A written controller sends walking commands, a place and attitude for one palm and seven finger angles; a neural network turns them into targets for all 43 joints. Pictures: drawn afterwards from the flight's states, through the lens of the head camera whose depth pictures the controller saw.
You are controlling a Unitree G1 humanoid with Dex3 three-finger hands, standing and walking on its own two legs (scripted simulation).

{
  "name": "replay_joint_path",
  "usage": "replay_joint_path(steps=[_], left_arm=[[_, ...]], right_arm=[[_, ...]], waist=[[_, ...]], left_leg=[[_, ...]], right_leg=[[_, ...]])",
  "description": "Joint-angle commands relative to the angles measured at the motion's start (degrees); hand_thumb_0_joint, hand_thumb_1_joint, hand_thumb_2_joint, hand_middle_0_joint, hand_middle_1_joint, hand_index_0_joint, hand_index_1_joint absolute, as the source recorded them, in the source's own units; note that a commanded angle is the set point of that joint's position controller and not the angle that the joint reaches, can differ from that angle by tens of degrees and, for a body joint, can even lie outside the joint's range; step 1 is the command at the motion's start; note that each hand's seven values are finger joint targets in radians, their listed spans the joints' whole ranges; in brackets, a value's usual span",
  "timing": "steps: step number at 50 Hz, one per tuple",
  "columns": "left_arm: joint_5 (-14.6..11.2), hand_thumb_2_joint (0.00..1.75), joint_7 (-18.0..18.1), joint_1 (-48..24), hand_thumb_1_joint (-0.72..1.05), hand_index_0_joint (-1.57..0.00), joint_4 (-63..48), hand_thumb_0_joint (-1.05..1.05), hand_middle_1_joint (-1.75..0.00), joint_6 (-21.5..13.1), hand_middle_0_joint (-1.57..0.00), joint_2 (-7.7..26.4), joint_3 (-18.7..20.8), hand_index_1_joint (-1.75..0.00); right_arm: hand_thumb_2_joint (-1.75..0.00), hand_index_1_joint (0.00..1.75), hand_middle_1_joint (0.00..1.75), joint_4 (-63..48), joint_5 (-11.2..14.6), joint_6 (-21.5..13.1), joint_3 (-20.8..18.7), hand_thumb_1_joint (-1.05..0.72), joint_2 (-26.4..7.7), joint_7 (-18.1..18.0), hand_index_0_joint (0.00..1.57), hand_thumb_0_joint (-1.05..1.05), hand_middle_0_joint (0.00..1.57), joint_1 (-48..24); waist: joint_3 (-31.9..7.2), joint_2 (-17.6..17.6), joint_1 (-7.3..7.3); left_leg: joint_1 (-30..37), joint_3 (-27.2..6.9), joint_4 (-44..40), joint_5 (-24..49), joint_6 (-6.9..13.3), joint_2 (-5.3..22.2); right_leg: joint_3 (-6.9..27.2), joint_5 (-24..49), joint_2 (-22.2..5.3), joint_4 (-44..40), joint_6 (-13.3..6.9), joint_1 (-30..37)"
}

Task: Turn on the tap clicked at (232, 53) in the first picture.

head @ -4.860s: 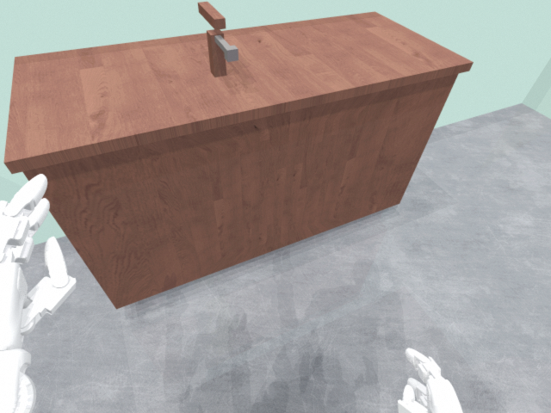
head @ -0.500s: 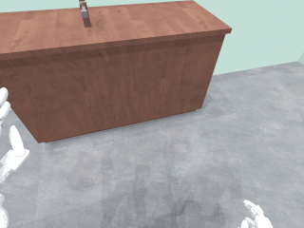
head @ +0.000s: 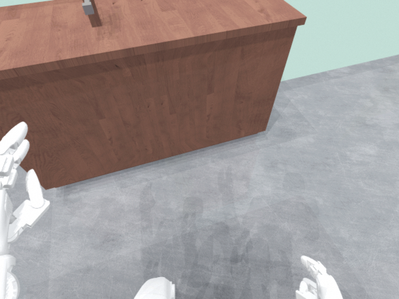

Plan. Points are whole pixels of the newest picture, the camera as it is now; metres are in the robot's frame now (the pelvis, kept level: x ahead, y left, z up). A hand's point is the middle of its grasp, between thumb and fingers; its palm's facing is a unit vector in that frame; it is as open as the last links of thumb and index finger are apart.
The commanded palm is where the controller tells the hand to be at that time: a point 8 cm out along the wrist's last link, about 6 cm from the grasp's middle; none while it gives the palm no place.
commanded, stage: take the last steps up to it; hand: left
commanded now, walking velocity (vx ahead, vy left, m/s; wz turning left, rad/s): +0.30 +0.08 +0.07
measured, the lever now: (88, 8) +0.91 +0.41 +0.14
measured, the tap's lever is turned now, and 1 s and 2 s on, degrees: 0 0 0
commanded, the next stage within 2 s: none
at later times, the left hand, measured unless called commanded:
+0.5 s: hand (48, 132) +0.33 +0.26 +0.19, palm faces +0.36 -0.81 -0.46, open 7.4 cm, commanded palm +0.27 +0.31 +0.18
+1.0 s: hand (68, 88) +0.44 +0.27 +0.18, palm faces +0.41 -0.81 -0.41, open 7.4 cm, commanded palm +0.39 +0.32 +0.18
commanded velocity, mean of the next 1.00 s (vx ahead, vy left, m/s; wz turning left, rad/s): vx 0.30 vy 0.04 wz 0.02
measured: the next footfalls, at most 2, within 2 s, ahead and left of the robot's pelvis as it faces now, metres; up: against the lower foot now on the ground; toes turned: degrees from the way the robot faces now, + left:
left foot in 0.20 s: +0.14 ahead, +0.16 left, +0.00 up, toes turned +10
right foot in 0.58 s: +0.20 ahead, -0.08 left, +0.00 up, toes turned -11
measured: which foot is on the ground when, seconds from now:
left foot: up 0.00-0.18, down 0.20-0.58, up 0.60-0.96, down 0.98-1.00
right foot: down 0.00-0.20, up 0.22-0.56, down 0.58-0.98, up 1.00-1.00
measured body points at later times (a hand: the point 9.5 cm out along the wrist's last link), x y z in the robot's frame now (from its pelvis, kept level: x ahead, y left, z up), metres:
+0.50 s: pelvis +0.11 +0.04 +0.01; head +0.15 +0.03 +0.45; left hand +0.30 +0.30 +0.21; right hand +0.27 -0.15 -0.10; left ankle +0.11 +0.16 -0.73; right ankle +0.14 -0.08 -0.70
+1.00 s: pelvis +0.23 +0.04 -0.01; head +0.26 +0.06 +0.44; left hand +0.41 +0.32 +0.21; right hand +0.40 -0.23 -0.08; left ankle +0.31 +0.14 -0.74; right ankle +0.16 -0.07 -0.73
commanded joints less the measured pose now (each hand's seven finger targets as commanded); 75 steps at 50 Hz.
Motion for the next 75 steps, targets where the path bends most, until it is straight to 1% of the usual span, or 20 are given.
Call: replay_joint_path(steps=[1, 8, 10, 12, 17, 26, 28, 29, 30, 32, 37, 47, 48, 49, 51, 57, 68, 69, 71, 75], left_arm=[[-0.4, 0.9, 2.9, -1.7, 0.9, -0.2, -18.1, 0.0, -0.3, -4.8, -0.2, 14.2, 10.7, -0.3], [-0.8, 0.9, 4.0, -0.8, 0.9, -0.2, -16.7, 0.0, -0.3, -3.8, -0.2, 10.8, 8.8, -0.3], [-0.8, 0.9, 3.8, -2.7, 0.9, -0.2, -17.3, 0.0, -0.3, -4.7, -0.2, 10.0, 8.0, -0.3], [0.2, 0.9, 2.8, -4.6, 0.9, -0.2, -11.6, 0.0, -0.3, -5.0, -0.2, 13.4, 8.8, -0.3], [0.2, 0.9, 1.9, -5.9, 0.9, -0.2, -19.0, 0.0, -0.3, -4.4, -0.2, 10.6, 6.1, -0.3], [-0.7, 0.9, 2.6, -1.5, 0.9, -0.2, -13.0, 0.0, -0.3, -2.0, -0.2, 11.1, 8.7, -0.3], [-0.3, 0.9, 2.5, -3.0, 0.9, -0.2, -11.2, 0.0, -0.3, -1.4, -0.2, 11.5, 8.2, -0.3], [-0.1, 0.9, 2.7, -3.2, 0.9, -0.2, -10.0, 0.0, -0.3, -1.1, -0.2, 13.6, 9.5, -0.3], [-0.7, 0.9, 2.8, -4.3, 0.9, -0.2, -9.8, 0.0, -0.3, -0.9, -0.2, 14.7, 10.5, -0.3], [-1.4, 0.9, 2.0, -6.2, 0.9, -0.2, -10.7, 0.0, -0.3, -1.6, -0.2, 13.0, 9.0, -0.3], [-0.4, 0.9, 2.5, -2.3, 0.9, -0.2, -15.1, 0.0, -0.3, -4.1, -0.2, 12.7, 9.0, -0.3], [-1.0, 0.9, 4.2, -1.7, 0.9, -0.2, -17.9, 0.0, -0.3, -3.5, -0.2, 11.4, 8.7, -0.3], [-1.1, 0.9, 4.1, -3.5, 0.9, -0.2, -19.4, 0.0, -0.3, -4.2, -0.2, 11.6, 8.5, -0.3], [-1.2, 0.9, 4.1, -4.0, 0.9, -0.2, -19.2, 0.0, -0.3, -4.7, -0.2, 11.3, 8.5, -0.3], [-0.5, 0.9, 3.5, -5.1, 0.9, -0.2, -11.6, 0.0, -0.3, -4.4, -0.2, 13.8, 9.2, -0.3], [-0.7, 0.9, 1.8, -3.0, 0.9, -0.2, -20.1, 0.0, -0.3, -4.4, -0.2, 11.5, 8.1, -0.3], [-0.3, 0.9, 2.6, -6.2, 0.9, -0.2, -10.1, 0.0, -0.3, -2.3, -0.2, 9.0, 5.8, -0.3], [0.0, 0.9, 2.7, -6.7, 0.9, -0.2, -9.3, 0.0, -0.3, -2.1, -0.2, 9.7, 5.9, -0.3], [0.3, 0.9, 3.1, -8.5, 0.9, -0.2, -9.6, 0.0, -0.3, -1.3, -0.2, 13.0, 6.8, -0.3], [-0.3, 0.9, 2.8, -6.6, 0.9, -0.2, -11.2, 0.0, -0.3, -2.6, -0.2, 12.4, 7.5, -0.3]], right_arm=[[-0.9, 0.3, 0.3, -10.9, -0.5, -3.7, -1.2, -0.9, -3.2, -0.8, 0.2, 0.0, 0.2, -4.5], [-0.9, 0.3, 0.3, -12.4, -0.2, -4.4, -3.2, -0.9, -4.3, -2.4, 0.2, 0.0, 0.2, -0.5], [-0.9, 0.3, 0.3, -13.0, 0.2, -4.1, -4.0, -0.9, -6.6, -2.3, 0.2, 0.0, 0.2, -0.4], [-0.9, 0.3, 0.3, -12.0, -0.3, -4.9, -2.6, -0.9, -5.0, -1.9, 0.2, 0.0, 0.2, -1.9], [-0.9, 0.3, 0.3, -10.8, 0.5, -6.0, -2.6, -0.9, -4.7, -0.8, 0.2, 0.0, 0.2, -1.5], [-0.9, 0.3, 0.3, -11.1, -0.1, -5.4, -1.4, -0.9, -3.5, -1.7, 0.2, 0.0, 0.2, -2.1], [-0.9, 0.3, 0.3, -10.9, 0.5, -4.4, -1.3, -0.9, -2.5, -1.7, 0.2, 0.0, 0.2, -2.0], [-0.9, 0.3, 0.3, -11.6, 0.4, -3.9, -0.9, -0.9, -1.4, -1.6, 0.2, 0.0, 0.2, -2.4], [-0.9, 0.3, 0.3, -11.7, 0.2, -4.1, -0.9, -0.9, -2.3, -1.4, 0.2, 0.0, 0.2, -4.5], [-0.9, 0.3, 0.3, -10.2, 0.6, -3.8, -1.8, -0.9, -3.5, -0.7, 0.2, 0.0, 0.2, -3.9], [-0.9, 0.3, 0.3, -10.3, -0.1, -1.9, -0.9, -0.9, -3.1, -1.0, 0.2, 0.0, 0.2, -5.6], [-0.9, 0.3, 0.3, -13.6, 0.0, -3.3, -3.3, -0.9, -4.1, -2.2, 0.2, 0.0, 0.2, -0.2], [-0.9, 0.3, 0.3, -14.1, 0.2, -3.4, -3.8, -0.9, -5.1, -2.5, 0.2, 0.0, 0.2, -0.1], [-0.9, 0.3, 0.3, -14.0, 0.0, -3.3, -4.1, -0.9, -6.4, -2.3, 0.2, 0.0, 0.2, -0.7], [-0.9, 0.3, 0.3, -13.6, -0.2, -3.6, -2.2, -0.9, -5.1, -1.5, 0.2, 0.0, 0.2, -2.1], [-0.9, 0.3, 0.3, -11.8, 0.3, -5.4, -2.3, -0.9, -4.5, -0.5, 0.2, 0.0, 0.2, -1.8], [-0.9, 0.3, 0.3, -10.7, 0.2, -5.9, -1.3, -0.9, -3.8, -2.4, 0.2, 0.0, 0.2, -2.0], [-0.9, 0.3, 0.3, -10.5, 0.2, -5.6, -1.3, -0.9, -3.5, -2.4, 0.2, 0.0, 0.2, -1.6], [-0.9, 0.3, 0.3, -11.3, 0.3, -5.1, -0.5, -0.9, -2.0, -2.1, 0.2, 0.0, 0.2, -2.6], [-0.9, 0.3, 0.3, -9.5, 0.2, -4.4, -1.1, -0.9, -3.8, -1.5, 0.2, 0.0, 0.2, -4.1]], waist=[[-9.9, -6.9, 1.09], [-12.3, -1.1, 0.26], [-13.2, 18.5, -0.5], [-8.8, 15.2, -0.49], [-8.1, 12.5, 0.62], [-12.6, 8.7, 0.61], [-14.7, -2.2, 0.53], [-14.7, -17.1, 0.54], [-12.0, -17.8, 1.61], [-11.6, -10.5, 0.57], [-8.9, -5.2, 0.11], [-13.6, -2.1, -0.13], [-15.5, 5.3, -0.87], [-16.5, 17.6, -0.59], [-11.8, 12.7, -0.63], [-9.9, 11.4, 0.69], [-10.6, 7.6, 0.48], [-11.0, 3.1, 0.37], [-10.2, -18.6, 1.07], [-6.5, -6.7, 0.84]], left_leg=[[2.1, 2.9, -16.1, 3.8, 0.2, 1.2], [20.8, 7.0, -39.4, 10.7, 1.3, -1.3], [33.6, -17.7, -43.8, 19.3, 9.5, 15.5], [26.5, -26.5, -48.7, 16.6, 14.7, 21.5], [21.2, -7.2, -47.7, 15.1, 11.3, 13.5], [20.0, -0.4, -38.9, 15.5, 7.0, 11.4], [10.5, 4.4, -21.1, 10.4, 4.8, 6.6], [-4.1, 6.5, -6.3, -4.3, 2.0, -1.0], [-11.9, 0.7, 4.7, -12.0, 0.7, -2.2], [-13.5, -4.5, 9.6, -5.7, -0.2, 1.0], [-7.3, 0.0, -4.1, 1.6, -0.8, 2.2], [19.8, 8.9, -38.4, 14.2, 1.4, -2.3], [28.8, 2.7, -40.3, 15.8, 3.7, 1.6], [36.3, -16.2, -42.0, 23.6, 9.8, 14.6], [26.6, -27.0, -48.2, 15.2, 15.4, 21.7], [17.2, -7.2, -49.4, 8.9, 11.3, 13.0], [15.4, -0.9, -40.8, -2.4, 6.8, 10.1], [13.1, 0.6, -34.0, -2.4, 5.8, 8.1], [-8.0, 4.8, -7.7, -10.8, 1.5, -2.9], [-12.3, -3.0, 4.2, -2.2, -0.7, 1.3]], right_leg=[[12.0, 8.0, -15.2, -14.7, -5.9, 5.7], [7.3, 5.7, -9.8, 0.2, -1.0, 5.2], [1.5, -14.3, -0.6, 23.2, 4.0, -14.0], [7.2, -19.5, -1.4, 38.2, 3.6, -20.8], [4.4, -7.3, -3.4, 30.7, 4.7, -18.3], [-3.1, -1.6, 2.0, -2.3, 4.5, 2.1], [7.7, 2.8, -5.6, -8.2, 0.7, 13.2], [29.4, 11.5, -17.8, -11.9, -5.4, 20.9], [36.6, 16.2, -24.2, -14.0, -9.0, 21.1], [30.8, 12.3, -22.2, -13.0, -8.2, 19.5], [10.2, 26.3, -16.2, -11.8, -5.2, 12.5], [5.1, 21.6, -11.0, 2.7, -1.7, 9.4], [3.7, 16.5, -8.2, 13.5, 0.6, 2.5], [1.7, -10.3, -1.5, 26.4, 3.2, -11.0], [9.0, -19.9, -0.5, 41.7, 2.7, -18.5], [5.6, -5.1, -3.6, 31.9, 4.2, -15.8], [-1.9, -4.0, 1.3, -4.0, 4.7, 3.4], [2.3, -2.7, -1.3, -8.3, 3.3, 6.6], [33.5, 4.2, -20.2, -15.9, -6.9, 17.7], [23.5, 17.3, -19.3, -14.0, -8.0, 14.6]])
